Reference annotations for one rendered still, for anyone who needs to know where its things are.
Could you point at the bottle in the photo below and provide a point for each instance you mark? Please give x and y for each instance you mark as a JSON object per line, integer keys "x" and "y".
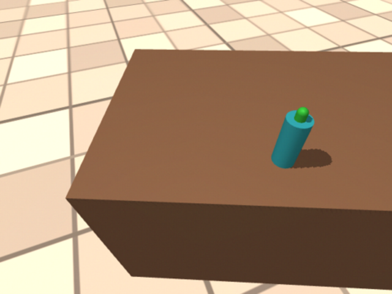
{"x": 294, "y": 132}

